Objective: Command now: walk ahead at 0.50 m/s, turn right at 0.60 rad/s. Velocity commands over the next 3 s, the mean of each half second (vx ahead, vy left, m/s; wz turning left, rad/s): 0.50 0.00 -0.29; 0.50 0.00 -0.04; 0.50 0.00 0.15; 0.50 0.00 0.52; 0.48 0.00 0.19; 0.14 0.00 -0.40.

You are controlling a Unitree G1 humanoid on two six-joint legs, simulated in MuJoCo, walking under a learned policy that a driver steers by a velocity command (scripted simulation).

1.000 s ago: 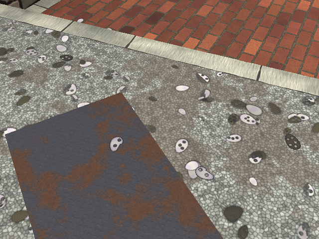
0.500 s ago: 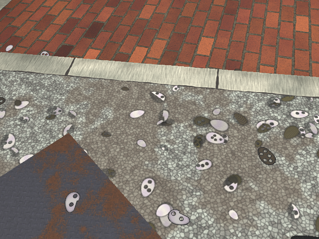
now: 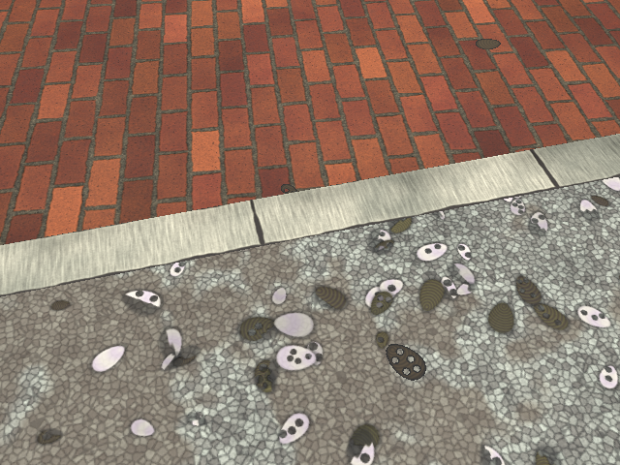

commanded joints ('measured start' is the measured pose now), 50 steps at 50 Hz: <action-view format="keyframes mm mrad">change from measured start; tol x32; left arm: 1 -60 14 -5 -81 1 -17 -19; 13 291 222 59 -39 12 -24 -13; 50 7 31 -14 47 22 -47 16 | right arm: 1 -75 -163 -34 -74 5 -10 -8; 50 -36 -155 -8 -47 6 -4 9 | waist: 1 10 107 4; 13 188 -126 -470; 22 44 0 -35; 39 -48 291 -409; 50 48 103 -21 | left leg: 1 16 257 -80 -132 272 136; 10 124 280 40 252 841 79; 12 -518 88 37 899 -106 -30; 14 -706 77 -205 1099 -335 -16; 34 -497 84 -152 243 174 18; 37 61 138 -215 263 216 115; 39 462 388 -891 36 -159 289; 50 -68 228 -286 -151 213 206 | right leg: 1 5 -13 -20 -149 154 -3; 10 447 149 -158 -451 31 -131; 13 1157 -296 716 -601 -41 -398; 20 529 -122 173 -779 207 -278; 36 720 -90 -9 -464 543 -127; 40 -69 98 64 373 -377 -30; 50 19 -46 -5 -89 76 21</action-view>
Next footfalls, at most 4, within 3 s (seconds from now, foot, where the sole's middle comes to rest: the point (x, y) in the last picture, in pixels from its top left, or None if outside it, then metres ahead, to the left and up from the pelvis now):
0.22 right None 0.28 -0.16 -0.78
0.74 left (283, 404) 0.61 0.04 -0.78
1.26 right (391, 301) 0.87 -0.24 -0.78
1.82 left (291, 221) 1.14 0.00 -0.78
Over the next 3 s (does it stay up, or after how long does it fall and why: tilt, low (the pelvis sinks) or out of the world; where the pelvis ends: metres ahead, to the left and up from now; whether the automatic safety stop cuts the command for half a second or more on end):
stays up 1.58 -0.02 -0.12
